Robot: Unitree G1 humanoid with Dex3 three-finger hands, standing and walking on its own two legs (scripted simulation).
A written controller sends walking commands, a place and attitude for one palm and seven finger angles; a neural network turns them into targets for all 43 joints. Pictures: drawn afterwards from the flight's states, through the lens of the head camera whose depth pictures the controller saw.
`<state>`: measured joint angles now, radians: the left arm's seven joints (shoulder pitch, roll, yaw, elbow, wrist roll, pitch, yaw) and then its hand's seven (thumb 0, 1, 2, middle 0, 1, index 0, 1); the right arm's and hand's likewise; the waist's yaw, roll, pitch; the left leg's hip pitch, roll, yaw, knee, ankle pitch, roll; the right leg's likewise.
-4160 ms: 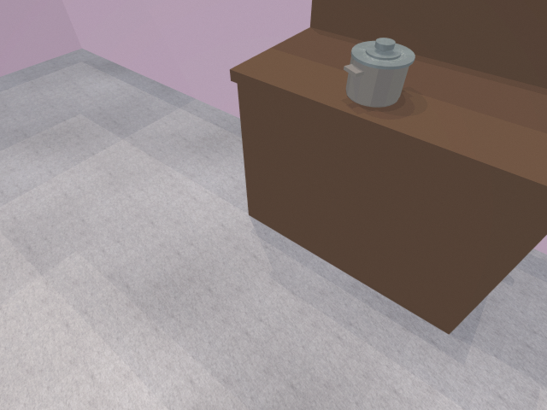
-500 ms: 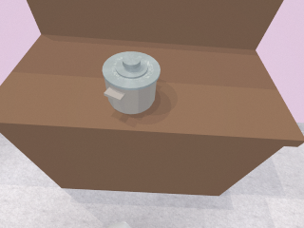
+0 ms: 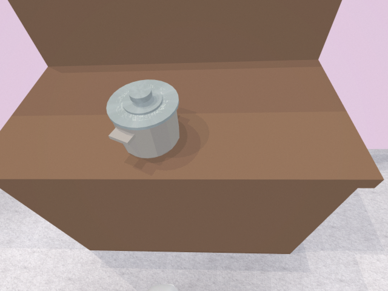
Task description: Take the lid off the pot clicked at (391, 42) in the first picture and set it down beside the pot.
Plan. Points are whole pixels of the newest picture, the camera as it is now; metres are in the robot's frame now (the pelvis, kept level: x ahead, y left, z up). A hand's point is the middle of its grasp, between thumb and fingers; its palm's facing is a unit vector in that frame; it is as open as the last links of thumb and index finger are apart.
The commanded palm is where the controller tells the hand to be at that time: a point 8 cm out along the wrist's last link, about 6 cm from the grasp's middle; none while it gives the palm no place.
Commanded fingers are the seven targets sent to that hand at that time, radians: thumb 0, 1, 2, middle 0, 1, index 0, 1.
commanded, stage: come to a stop and stand still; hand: left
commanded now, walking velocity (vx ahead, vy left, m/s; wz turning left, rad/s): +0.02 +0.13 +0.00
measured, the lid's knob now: (140, 93) +0.49 +0.15 +0.14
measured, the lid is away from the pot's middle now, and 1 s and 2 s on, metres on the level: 0.00 0.00 0.00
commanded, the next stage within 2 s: look again from close up in 0.74 s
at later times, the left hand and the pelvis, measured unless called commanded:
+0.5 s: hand out of the picture -0.02 +0.26 -0.17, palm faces +0.05 -0.96 -0.26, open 7.4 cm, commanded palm none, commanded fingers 0.00 0.90 0.90 -0.20 -0.30 -0.20 -0.30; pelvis -0.03 +0.06 -0.01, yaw +1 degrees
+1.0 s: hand out of the picture +0.00 +0.24 -0.17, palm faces +0.01 -0.98 -0.20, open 7.4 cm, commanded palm none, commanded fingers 0.00 0.90 0.90 -0.20 -0.30 -0.20 -0.30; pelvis -0.01 +0.06 +0.00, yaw +0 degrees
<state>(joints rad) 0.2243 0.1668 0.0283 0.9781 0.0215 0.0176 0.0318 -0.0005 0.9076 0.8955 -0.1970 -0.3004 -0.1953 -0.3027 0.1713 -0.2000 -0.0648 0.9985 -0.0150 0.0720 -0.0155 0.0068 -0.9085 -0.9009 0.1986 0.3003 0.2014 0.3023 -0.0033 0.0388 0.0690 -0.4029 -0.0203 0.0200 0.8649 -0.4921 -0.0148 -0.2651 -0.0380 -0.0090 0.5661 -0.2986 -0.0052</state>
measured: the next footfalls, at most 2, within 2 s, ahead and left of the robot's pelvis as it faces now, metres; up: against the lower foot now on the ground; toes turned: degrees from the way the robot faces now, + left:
left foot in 0.28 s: +0.00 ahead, +0.15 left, +0.00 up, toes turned +2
